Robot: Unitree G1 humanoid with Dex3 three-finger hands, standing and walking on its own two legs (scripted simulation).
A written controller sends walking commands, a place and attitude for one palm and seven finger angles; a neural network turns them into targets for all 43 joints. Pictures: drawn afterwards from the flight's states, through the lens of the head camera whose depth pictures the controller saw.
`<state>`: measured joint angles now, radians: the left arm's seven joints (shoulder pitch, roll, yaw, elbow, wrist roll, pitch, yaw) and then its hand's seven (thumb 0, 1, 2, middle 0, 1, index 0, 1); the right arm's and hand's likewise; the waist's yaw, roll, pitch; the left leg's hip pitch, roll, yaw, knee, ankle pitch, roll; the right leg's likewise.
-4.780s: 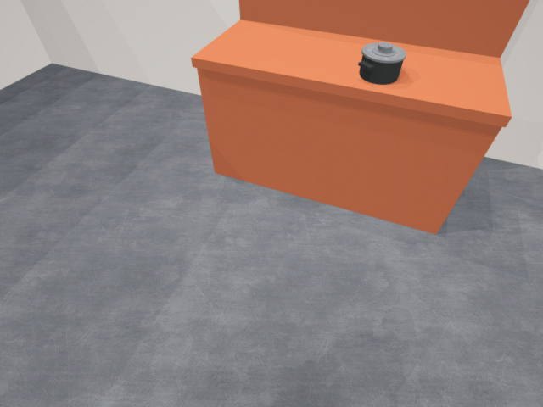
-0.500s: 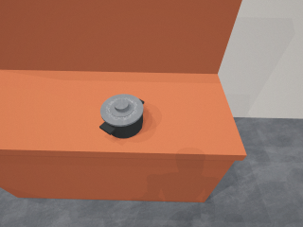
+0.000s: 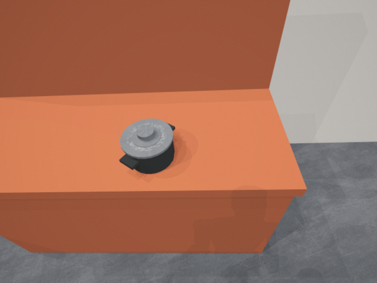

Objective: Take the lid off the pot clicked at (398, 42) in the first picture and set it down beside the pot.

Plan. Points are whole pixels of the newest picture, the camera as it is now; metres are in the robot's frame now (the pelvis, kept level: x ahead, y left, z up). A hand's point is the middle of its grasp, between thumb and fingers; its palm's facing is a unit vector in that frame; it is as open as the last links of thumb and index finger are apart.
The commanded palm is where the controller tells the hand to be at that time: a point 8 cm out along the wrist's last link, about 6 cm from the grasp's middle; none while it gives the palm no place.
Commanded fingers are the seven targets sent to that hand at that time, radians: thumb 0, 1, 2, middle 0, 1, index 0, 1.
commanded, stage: come to a stop and stand still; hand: left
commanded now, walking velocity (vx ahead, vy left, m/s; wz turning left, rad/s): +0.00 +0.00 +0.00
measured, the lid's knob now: (145, 132) +0.51 +0.15 +0.01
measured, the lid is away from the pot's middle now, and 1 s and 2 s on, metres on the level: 0.00 0.00 0.00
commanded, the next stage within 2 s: look again from close up in 0.50 s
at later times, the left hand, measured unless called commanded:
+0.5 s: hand out of the picture +0.06 +0.17 -0.17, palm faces +0.00 -0.98 -0.20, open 7.3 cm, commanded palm none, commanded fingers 0.00 0.90 0.90 -0.20 -0.30 -0.20 -0.30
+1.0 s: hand out of the picture +0.03 +0.18 -0.17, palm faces +0.02 -0.99 -0.17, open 7.4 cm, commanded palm none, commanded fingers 0.00 0.90 0.90 -0.20 -0.30 -0.20 -0.30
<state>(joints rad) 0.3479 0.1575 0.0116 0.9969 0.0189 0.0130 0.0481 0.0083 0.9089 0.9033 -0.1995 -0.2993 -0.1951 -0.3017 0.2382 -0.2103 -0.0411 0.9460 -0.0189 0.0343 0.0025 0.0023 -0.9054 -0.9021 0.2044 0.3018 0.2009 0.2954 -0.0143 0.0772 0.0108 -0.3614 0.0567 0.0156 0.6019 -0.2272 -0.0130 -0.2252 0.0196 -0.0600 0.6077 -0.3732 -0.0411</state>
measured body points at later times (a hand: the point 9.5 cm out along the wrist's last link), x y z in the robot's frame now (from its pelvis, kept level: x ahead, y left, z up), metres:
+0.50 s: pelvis +0.03 -0.01 +0.01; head +0.04 +0.00 +0.46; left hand +0.06 +0.23 -0.15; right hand +0.02 -0.22 -0.15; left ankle +0.06 +0.14 -0.73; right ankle -0.03 -0.09 -0.73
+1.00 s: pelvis +0.04 +0.01 +0.01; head +0.05 +0.02 +0.46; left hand +0.03 +0.23 -0.15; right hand +0.07 -0.22 -0.14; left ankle +0.06 +0.14 -0.73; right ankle -0.03 -0.09 -0.73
